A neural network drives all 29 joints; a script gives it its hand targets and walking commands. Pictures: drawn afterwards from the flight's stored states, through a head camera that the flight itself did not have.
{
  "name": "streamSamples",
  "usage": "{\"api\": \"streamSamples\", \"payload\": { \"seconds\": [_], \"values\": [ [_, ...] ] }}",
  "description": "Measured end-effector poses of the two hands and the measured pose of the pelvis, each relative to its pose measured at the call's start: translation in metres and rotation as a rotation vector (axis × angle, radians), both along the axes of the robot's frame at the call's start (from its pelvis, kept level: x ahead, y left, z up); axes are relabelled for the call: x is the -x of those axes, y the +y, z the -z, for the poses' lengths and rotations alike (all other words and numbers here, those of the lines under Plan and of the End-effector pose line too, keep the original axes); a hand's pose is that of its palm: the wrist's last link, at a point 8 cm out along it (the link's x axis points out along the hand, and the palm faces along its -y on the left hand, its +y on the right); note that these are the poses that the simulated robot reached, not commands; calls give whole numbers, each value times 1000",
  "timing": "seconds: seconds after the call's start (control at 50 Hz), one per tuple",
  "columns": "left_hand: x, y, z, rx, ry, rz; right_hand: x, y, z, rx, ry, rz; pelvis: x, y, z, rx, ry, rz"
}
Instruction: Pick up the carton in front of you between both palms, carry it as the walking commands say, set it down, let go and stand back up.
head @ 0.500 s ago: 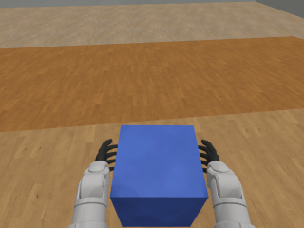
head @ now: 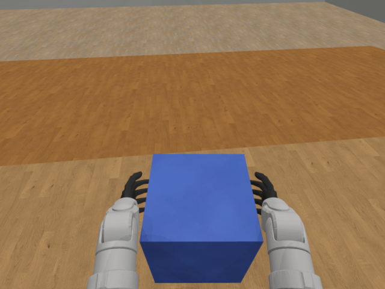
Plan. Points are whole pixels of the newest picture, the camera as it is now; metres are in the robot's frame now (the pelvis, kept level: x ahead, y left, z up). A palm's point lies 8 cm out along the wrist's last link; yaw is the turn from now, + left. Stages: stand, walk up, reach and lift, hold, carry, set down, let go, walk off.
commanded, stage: hold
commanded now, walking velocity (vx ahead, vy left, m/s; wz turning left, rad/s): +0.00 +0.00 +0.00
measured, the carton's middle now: (198, 220) +0.30 +0.00 -0.02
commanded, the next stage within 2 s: carry in 0.04 s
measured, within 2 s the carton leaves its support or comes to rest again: neither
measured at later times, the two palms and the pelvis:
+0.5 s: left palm (132, 162) +0.40 +0.16 +0.07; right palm (252, 159) +0.41 -0.14 +0.07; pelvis +0.13 +0.01 -0.01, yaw +3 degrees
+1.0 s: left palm (151, 100) +0.71 +0.16 +0.06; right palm (237, 100) +0.71 -0.14 +0.06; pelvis +0.44 +0.00 -0.03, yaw +2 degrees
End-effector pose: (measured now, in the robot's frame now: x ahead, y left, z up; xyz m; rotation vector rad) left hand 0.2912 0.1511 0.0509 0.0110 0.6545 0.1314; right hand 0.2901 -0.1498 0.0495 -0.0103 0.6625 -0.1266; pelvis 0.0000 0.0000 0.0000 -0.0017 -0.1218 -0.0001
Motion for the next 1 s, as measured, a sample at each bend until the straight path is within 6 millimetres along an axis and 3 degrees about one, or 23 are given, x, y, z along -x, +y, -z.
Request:
{"api": "streamSamples", "payload": {
  "seconds": [0.12, 0.24, 0.34, 0.42, 0.5, 0.56, 0.66, 0.82, 0.9, 1.0],
  "values": [
    [-6, 1, -2, -4, -13, -1, -7, 1, -2, 3, -13, -4, -8, 0, 3, 1, 72, -7],
    [-26, 8, -13, 13, -62, -26, -32, 8, -14, -5, -62, -7, -31, 5, 12, 5, 139, -22],
    [-55, 19, -17, 6, -34, -29, -62, 20, -20, -14, -34, -6, -66, 12, 18, -6, 180, 3],
    [-88, 15, -20, 19, 7, -23, -87, 16, -17, -23, 8, 17, -98, 8, 19, 23, 201, -6],
    [-113, 13, -17, 69, 41, -77, -120, 14, -19, -32, 42, 13, -134, 7, 15, 13, 228, -49],
    [-133, 24, -17, 64, 51, -97, -149, 25, -22, -54, 54, 7, -164, 12, 11, -13, 236, -49],
    [-188, 39, -19, 72, 23, -102, -203, 41, -23, -39, 25, -3, -218, 27, 19, -27, 214, 5],
    [-297, 21, -37, 63, 55, -10, -282, 22, -37, -51, 52, 96, -310, 32, 0, 25, 230, 10],
    [-350, 12, -31, 59, 38, -7, -338, 13, -34, -48, 37, 93, -365, 22, 6, 27, 218, -1],
    [-417, 5, -10, 38, 28, -54, -421, 5, -9, -60, 29, 38, -444, 2, 31, 30, 173, -40]
  ]
}}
